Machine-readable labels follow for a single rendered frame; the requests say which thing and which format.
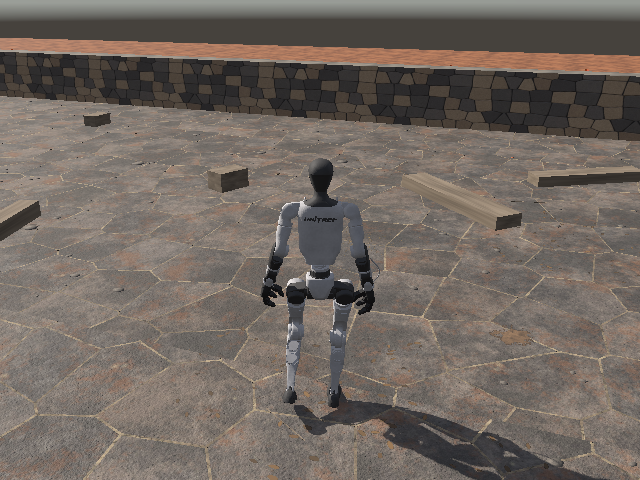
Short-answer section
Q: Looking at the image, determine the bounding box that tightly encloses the robot left foot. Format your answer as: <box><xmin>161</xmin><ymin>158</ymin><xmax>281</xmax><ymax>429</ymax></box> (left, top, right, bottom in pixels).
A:
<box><xmin>282</xmin><ymin>387</ymin><xmax>297</xmax><ymax>404</ymax></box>

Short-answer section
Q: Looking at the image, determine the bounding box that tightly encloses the left robot thigh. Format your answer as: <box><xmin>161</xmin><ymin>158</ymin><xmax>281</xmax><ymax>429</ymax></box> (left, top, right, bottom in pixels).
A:
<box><xmin>286</xmin><ymin>278</ymin><xmax>307</xmax><ymax>340</ymax></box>

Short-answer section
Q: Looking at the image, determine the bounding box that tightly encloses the robot right upper arm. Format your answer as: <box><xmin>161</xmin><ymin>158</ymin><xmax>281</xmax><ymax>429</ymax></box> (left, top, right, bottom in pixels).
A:
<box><xmin>341</xmin><ymin>202</ymin><xmax>366</xmax><ymax>259</ymax></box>

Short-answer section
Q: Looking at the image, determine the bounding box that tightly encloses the robot right hand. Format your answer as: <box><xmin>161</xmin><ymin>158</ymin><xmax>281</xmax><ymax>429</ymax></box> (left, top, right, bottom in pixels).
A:
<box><xmin>352</xmin><ymin>287</ymin><xmax>375</xmax><ymax>315</ymax></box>

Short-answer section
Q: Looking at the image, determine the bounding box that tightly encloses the right robot forearm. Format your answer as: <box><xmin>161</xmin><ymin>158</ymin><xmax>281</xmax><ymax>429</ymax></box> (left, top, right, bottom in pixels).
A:
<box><xmin>355</xmin><ymin>243</ymin><xmax>374</xmax><ymax>291</ymax></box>

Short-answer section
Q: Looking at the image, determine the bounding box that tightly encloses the left robot forearm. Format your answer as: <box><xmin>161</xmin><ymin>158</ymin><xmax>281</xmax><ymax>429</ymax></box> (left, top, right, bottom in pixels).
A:
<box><xmin>263</xmin><ymin>242</ymin><xmax>283</xmax><ymax>287</ymax></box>

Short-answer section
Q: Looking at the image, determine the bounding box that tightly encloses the robot left hand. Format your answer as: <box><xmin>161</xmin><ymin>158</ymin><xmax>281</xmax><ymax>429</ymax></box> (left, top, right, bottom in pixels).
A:
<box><xmin>260</xmin><ymin>283</ymin><xmax>284</xmax><ymax>307</ymax></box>

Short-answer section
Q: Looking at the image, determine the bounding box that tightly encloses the robot left upper arm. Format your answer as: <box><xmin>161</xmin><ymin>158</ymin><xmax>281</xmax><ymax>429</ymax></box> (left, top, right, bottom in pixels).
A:
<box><xmin>273</xmin><ymin>202</ymin><xmax>300</xmax><ymax>258</ymax></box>

